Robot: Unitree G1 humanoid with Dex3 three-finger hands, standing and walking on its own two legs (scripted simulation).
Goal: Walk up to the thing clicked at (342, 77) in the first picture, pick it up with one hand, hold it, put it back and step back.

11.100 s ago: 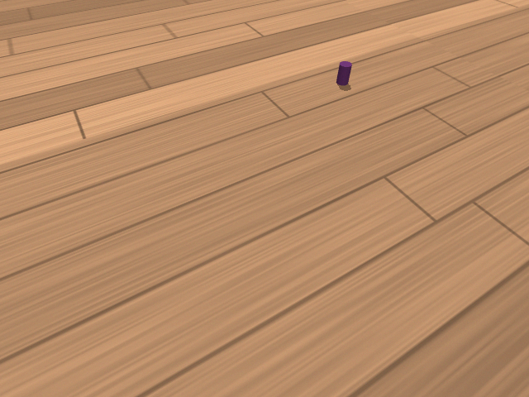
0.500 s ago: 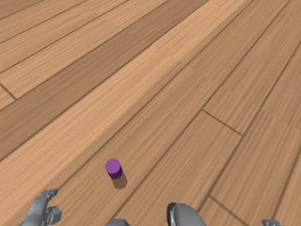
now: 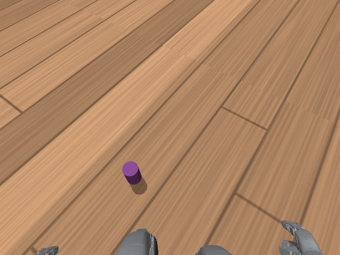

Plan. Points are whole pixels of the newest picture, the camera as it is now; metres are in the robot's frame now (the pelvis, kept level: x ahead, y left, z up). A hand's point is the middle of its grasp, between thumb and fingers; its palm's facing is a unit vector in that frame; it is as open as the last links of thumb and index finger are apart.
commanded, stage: walk up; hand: left
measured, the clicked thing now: (132, 173) +0.54 +0.23 -0.68
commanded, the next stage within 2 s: stand in 1.84 s
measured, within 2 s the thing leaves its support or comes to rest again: neither
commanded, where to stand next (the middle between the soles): +0.23 -0.02 m, yaw +4 degrees
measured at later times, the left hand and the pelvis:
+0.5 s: hand out of the picture -0.05 +0.24 -0.14, palm faces +0.08 -0.95 -0.31, open 7.3 cm; pelvis -0.12 -0.03 +0.02, yaw +4 degrees
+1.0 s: hand out of the picture -0.08 +0.24 -0.13, palm faces +0.03 -0.93 -0.37, open 7.4 cm; pelvis -0.13 -0.04 +0.02, yaw +3 degrees
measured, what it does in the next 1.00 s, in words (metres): walks backwards: left foot, then right foot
